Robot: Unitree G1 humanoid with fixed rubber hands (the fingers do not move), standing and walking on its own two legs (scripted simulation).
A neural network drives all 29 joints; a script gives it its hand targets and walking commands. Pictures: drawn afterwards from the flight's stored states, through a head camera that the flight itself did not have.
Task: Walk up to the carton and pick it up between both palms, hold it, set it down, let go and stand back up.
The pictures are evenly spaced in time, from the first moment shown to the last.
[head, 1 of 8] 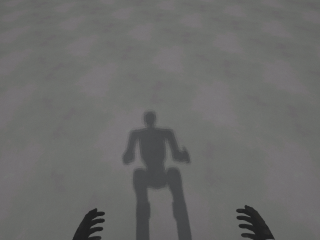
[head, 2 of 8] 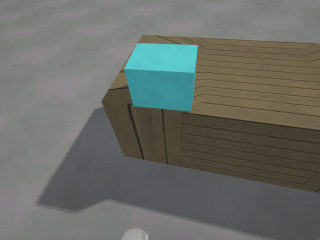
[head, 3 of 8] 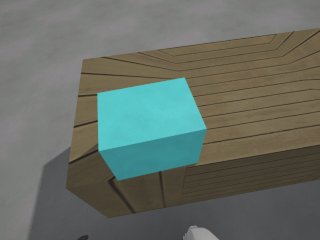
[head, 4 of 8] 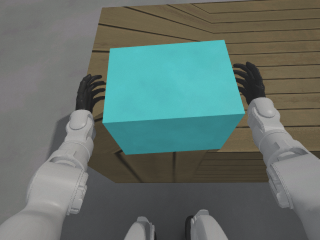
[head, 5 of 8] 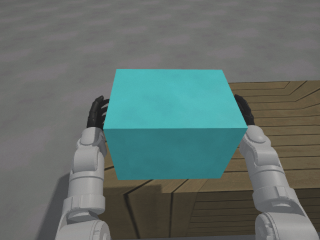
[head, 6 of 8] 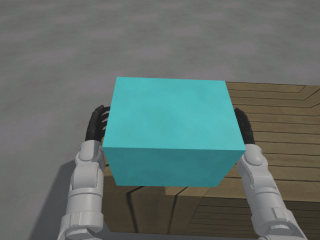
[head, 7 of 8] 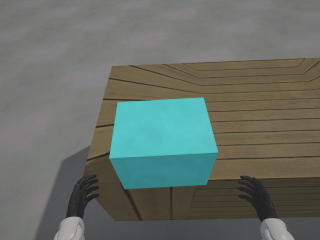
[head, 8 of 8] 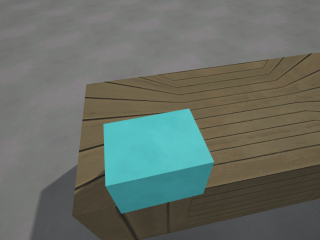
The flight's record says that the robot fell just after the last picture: no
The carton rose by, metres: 0.26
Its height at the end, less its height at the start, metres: +0.00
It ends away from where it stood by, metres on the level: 0.03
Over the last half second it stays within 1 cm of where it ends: yes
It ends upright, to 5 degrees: yes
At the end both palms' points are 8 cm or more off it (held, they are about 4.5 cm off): yes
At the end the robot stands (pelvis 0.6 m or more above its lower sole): yes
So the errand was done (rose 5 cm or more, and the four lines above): yes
